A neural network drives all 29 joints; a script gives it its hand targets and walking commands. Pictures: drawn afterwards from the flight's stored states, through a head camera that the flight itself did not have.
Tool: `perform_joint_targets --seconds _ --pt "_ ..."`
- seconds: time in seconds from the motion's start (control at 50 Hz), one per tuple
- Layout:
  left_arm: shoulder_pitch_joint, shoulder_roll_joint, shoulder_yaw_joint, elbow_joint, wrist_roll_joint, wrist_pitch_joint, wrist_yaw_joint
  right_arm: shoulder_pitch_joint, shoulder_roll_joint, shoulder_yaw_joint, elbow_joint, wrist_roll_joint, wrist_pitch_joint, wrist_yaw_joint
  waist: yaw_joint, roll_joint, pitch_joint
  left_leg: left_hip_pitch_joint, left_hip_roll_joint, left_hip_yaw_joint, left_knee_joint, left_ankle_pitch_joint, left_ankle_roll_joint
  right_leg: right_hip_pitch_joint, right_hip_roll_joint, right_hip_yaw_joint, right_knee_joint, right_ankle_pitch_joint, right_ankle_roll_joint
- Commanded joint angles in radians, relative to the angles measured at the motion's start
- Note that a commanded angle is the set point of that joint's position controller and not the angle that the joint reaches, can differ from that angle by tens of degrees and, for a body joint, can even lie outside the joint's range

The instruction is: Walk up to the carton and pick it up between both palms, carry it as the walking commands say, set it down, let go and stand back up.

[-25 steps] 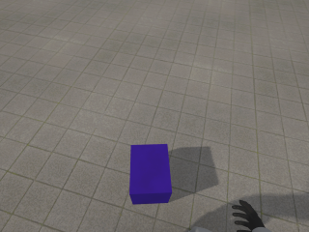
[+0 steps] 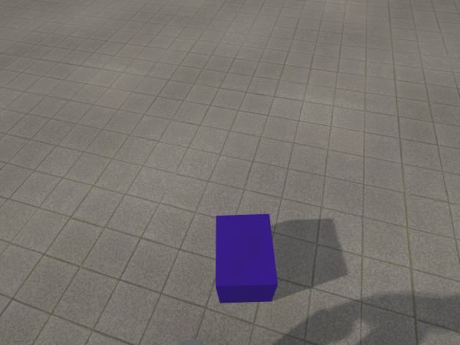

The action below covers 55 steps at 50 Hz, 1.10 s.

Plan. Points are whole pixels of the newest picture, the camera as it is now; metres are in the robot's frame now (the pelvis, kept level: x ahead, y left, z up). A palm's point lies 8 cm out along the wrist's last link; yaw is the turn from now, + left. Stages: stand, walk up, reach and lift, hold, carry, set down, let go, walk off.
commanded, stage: walk up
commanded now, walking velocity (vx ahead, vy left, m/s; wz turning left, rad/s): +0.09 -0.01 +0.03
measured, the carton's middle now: (244, 259) +0.48 -0.01 -0.64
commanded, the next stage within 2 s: none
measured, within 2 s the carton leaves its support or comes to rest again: neither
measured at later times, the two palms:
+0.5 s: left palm out of the picture +0.10 +0.21 -0.13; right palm out of the picture -0.02 -0.26 -0.15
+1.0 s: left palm out of the picture +0.04 +0.16 -0.14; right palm out of the picture +0.02 -0.26 -0.13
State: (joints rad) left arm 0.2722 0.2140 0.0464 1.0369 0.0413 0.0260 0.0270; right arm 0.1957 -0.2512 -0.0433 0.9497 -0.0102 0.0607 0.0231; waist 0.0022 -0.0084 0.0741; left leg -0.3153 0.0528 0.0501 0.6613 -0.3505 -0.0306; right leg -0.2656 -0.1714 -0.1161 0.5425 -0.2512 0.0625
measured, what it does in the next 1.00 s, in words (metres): steps on the spot: left foot, then right foot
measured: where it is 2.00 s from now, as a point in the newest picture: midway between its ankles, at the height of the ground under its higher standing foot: outside the picture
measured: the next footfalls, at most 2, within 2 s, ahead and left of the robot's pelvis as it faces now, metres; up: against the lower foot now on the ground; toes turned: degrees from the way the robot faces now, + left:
left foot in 0.02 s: +0.06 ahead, +0.15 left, +0.00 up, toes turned +5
right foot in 0.48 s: +0.10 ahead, -0.13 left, +0.00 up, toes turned +2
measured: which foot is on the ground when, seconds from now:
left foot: up 0.00-0.00, down 0.02-0.50, up 0.52-0.82, down 0.84-1.00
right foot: down 0.00-0.04, up 0.06-0.46, down 0.48-1.00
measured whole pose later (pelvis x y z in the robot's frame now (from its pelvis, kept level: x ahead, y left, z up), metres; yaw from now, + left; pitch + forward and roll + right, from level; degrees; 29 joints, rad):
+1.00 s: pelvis +0.03 -0.05 +0.01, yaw -2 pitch -1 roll +0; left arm 0.23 0.14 0.02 1.16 0.00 -0.01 0.02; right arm 0.27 -0.11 -0.01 1.13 0.00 0.00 -0.04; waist 0.01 -0.01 0.05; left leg -0.13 0.01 0.03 0.39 -0.24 0.01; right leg -0.20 -0.01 -0.07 0.38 -0.16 -0.01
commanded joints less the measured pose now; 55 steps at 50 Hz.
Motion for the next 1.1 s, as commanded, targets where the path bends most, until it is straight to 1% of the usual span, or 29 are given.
perform_joint_targets --seconds 0.0,0.02,0.06,0.1,0.12,0.14,0.16,0.2,0.24,0.26,0.28,0.32,0.36,0.38,0.4,0.44,0.46,0.48,0.5,0.54,0.58,0.68,0.74,0.78,0.86,0.88,0.98,1.0,1.08 --pt "0.035 0.030 -0.010 -0.012 -0.018 -0.007 -0.021 0.178 -0.104 -0.021 0.056 -0.032 -0.052 -0.033 -0.064 0.279 -0.068 0.204 0.187 -0.210 -0.450 -0.147 0.042 -0.156 0.097 -0.027 0.076 -0.221 -0.084" --pt "0.028 0.018 -0.017 -0.035 -0.019 -0.001 -0.025 0.084 -0.176 -0.014 0.026 -0.026 -0.067 -0.045 -0.011 0.344 0.016 0.094 0.315 -0.384 -0.549 -0.069 0.062 -0.216 0.126 0.094 0.161 -0.243 -0.049" --pt "-0.052 0.084 0.009 -0.039 -0.025 0.019 -0.026 0.011 -0.136 -0.005 0.011 -0.015 -0.067 -0.046 -0.023 0.261 0.129 -0.067 0.285 -0.326 -0.590 -0.201 0.122 -0.159 0.104 0.125 0.253 -0.178 -0.050" --pt "0.060 0.113 0.027 0.004 -0.015 0.027 -0.025 0.012 -0.122 -0.015 0.010 -0.014 -0.077 -0.059 -0.016 0.165 0.041 0.118 0.326 -0.288 -0.496 0.043 0.140 -0.252 0.112 0.126 0.384 -0.174 -0.030" --pt "0.064 0.129 0.036 -0.005 -0.010 0.036 -0.034 0.057 -0.168 -0.036 0.018 -0.015 -0.079 -0.066 -0.027 0.219 -0.028 0.168 0.351 -0.297 -0.463 0.117 0.158 -0.291 0.109 0.112 0.457 -0.147 -0.030" --pt "0.039 0.129 0.037 -0.014 -0.005 0.029 -0.041 0.115 -0.164 -0.034 0.030 -0.019 -0.083 -0.071 -0.047 0.132 -0.060 0.194 0.349 -0.322 -0.487 -0.036 0.168 -0.309 0.088 0.146 0.505 -0.115 -0.033" --pt "-0.026 0.119 0.050 -0.044 0.001 0.036 -0.045 0.095 -0.157 -0.039 0.035 -0.010 -0.080 -0.084 -0.030 0.042 -0.008 0.163 0.352 -0.287 -0.439 0.160 0.162 -0.319 0.083 0.174 0.509 -0.112 -0.026" --pt "0.007 0.085 0.041 -0.044 0.001 0.035 -0.046 0.157 -0.104 -0.031 0.050 -0.018 -0.083 -0.084 -0.044 0.168 -0.068 0.219 0.321 -0.218 -0.427 0.183 0.170 -0.340 0.105 0.135 0.549 -0.059 -0.014" --pt "-0.018 0.073 0.041 -0.057 -0.004 0.032 -0.043 0.155 -0.084 -0.019 0.050 -0.016 -0.089 -0.086 -0.028 0.178 -0.068 0.200 0.305 -0.174 -0.378 0.409 0.162 -0.322 0.114 0.143 0.537 -0.091 -0.009" --pt "-0.043 0.056 0.027 -0.059 -0.007 0.034 -0.038 0.153 -0.077 -0.021 0.061 -0.020 -0.084 -0.085 -0.045 0.186 -0.070 0.201 0.296 -0.155 -0.380 0.375 0.163 -0.310 0.107 0.133 0.460 -0.103 -0.009" --pt "-0.059 0.057 0.023 -0.079 -0.014 0.034 -0.043 0.176 -0.089 -0.021 0.056 -0.020 -0.084 -0.083 -0.052 0.250 -0.057 0.210 0.289 -0.122 -0.348 0.499 0.162 -0.316 0.106 0.110 0.379 -0.115 -0.002" --pt "-0.092 0.036 0.018 -0.099 -0.017 0.024 -0.042 0.224 -0.079 -0.029 0.072 -0.030 -0.084 -0.087 -0.062 0.219 -0.056 0.224 0.314 -0.177 -0.337 0.535 0.179 -0.290 0.104 0.106 0.283 -0.153 -0.008" --pt "-0.083 0.028 0.006 -0.114 -0.028 0.028 -0.044 0.169 -0.108 -0.036 0.056 -0.030 -0.076 -0.077 -0.053 0.282 -0.056 0.140 0.279 -0.115 -0.319 0.541 0.156 -0.172 0.113 0.084 0.132 -0.134 -0.016" --pt "-0.071 0.045 0.016 -0.104 -0.029 0.020 -0.040 0.183 -0.119 -0.036 0.050 -0.031 -0.070 -0.076 -0.047 0.195 -0.076 0.148 0.280 -0.132 -0.296 0.584 0.168 -0.142 0.145 0.042 0.095 -0.125 -0.015" --pt "-0.009 0.044 0.017 -0.082 -0.032 0.019 -0.042 0.159 -0.139 -0.049 0.046 -0.023 -0.067 -0.073 -0.014 0.269 -0.092 0.088 0.282 -0.112 -0.289 0.476 0.153 -0.044 0.134 0.037 0.033 -0.059 -0.028" --pt "0.066 0.061 0.021 -0.055 -0.034 -0.006 -0.029 0.129 -0.086 -0.037 0.035 -0.017 -0.058 -0.061 0.023 0.139 -0.113 0.002 0.171 -0.039 -0.199 0.298 0.087 0.145 0.156 -0.001 -0.196 0.094 -0.038" --pt "0.099 0.082 0.022 -0.026 -0.029 -0.030 -0.020 0.180 -0.013 -0.014 0.052 -0.020 -0.056 -0.055 0.014 0.023 -0.168 -0.056 0.079 0.025 -0.097 0.104 0.037 0.271 0.029 0.112 -0.253 0.190 -0.059" --pt "0.134 0.158 0.047 -0.037 -0.015 -0.036 -0.009 0.170 0.026 0.003 0.022 -0.017 -0.056 -0.060 0.035 -0.250 -0.180 -0.211 0.006 0.034 0.116 -0.186 -0.009 0.283 -0.171 0.362 -0.291 0.321 -0.116" --pt "0.069 0.150 0.013 -0.036 -0.008 -0.037 -0.010 0.199 0.034 -0.002 0.042 -0.006 -0.029 -0.068 0.000 -0.241 -0.105 -0.102 0.036 -0.088 0.174 -0.228 0.008 0.050 -0.205 0.413 -0.344 0.176 -0.152" --pt "-0.061 0.100 0.008 -0.066 -0.018 -0.052 -0.008 0.213 0.003 -0.005 0.105 -0.004 -0.012 -0.055 -0.042 -0.109 -0.022 -0.079 0.027 -0.122 0.161 -0.106 0.019 0.013 -0.132 0.340 -0.386 0.014 -0.152" --pt "-0.069 0.063 -0.005 -0.062 -0.032 -0.061 0.006 0.237 0.025 -0.002 0.144 -0.001 -0.016 -0.050 -0.029 -0.137 -0.054 -0.078 0.015 -0.109 0.140 -0.044 0.022 0.073 -0.098 0.244 -0.335 0.164 -0.153" --pt "-0.034 0.054 -0.006 0.006 -0.033 -0.064 0.012 0.174 0.028 0.004 0.132 0.007 -0.031 -0.055 -0.005 -0.113 -0.083 -0.036 -0.002 -0.078 0.037 -0.047 0.009 0.129 -0.086 0.227 -0.288 0.344 -0.192" --pt "-0.053 0.068 0.000 0.026 -0.025 -0.050 0.009 0.192 0.046 0.013 0.158 -0.001 -0.031 -0.059 -0.019 -0.139 -0.018 0.027 -0.001 -0.068 -0.105 0.031 0.000 0.055 -0.087 0.256 -0.319 0.075 -0.191" --pt "-0.021 0.058 -0.002 0.052 -0.034 -0.038 0.004 0.211 0.070 0.021 0.172 0.000 -0.048 -0.064 -0.028 -0.112 -0.050 0.127 -0.014 -0.031 -0.253 0.176 0.009 0.030 -0.048 0.238 -0.282 0.087 -0.168" --pt "-0.052 0.007 -0.021 0.057 -0.038 -0.040 0.002 0.138 0.006 0.010 0.178 0.002 -0.063 -0.063 -0.005 0.151 0.039 0.097 0.078 -0.154 -0.410 0.125 0.056 0.011 0.079 0.165 -0.227 -0.007 -0.093" --pt "-0.057 -0.012 -0.018 0.063 -0.035 -0.042 0.002 0.146 0.041 0.017 0.165 0.001 -0.065 -0.063 0.001 0.094 0.057 0.064 0.087 -0.161 -0.438 0.117 0.061 0.052 0.085 0.156 -0.216 0.023 -0.089" --pt "0.004 0.011 -0.016 0.109 -0.035 -0.048 0.005 0.134 0.029 0.018 0.161 0.013 -0.087 -0.068 0.016 0.076 -0.019 0.126 0.067 -0.122 -0.394 0.187 0.052 0.144 0.066 0.156 -0.233 0.128 -0.099" --pt "0.016 0.013 -0.015 0.121 -0.032 -0.045 0.006 0.134 0.053 0.022 0.163 0.015 -0.085 -0.068 0.014 0.013 0.000 0.136 0.072 -0.117 -0.403 0.191 0.058 0.126 0.063 0.169 -0.239 0.120 -0.103" --pt "0.039 -0.029 -0.027 0.131 -0.033 -0.045 0.009 0.159 0.059 0.016 0.174 0.012 -0.084 -0.067 0.013 0.019 0.055 0.130 0.070 -0.126 -0.404 0.205 0.065 0.121 0.071 0.157 -0.261 0.138 -0.081"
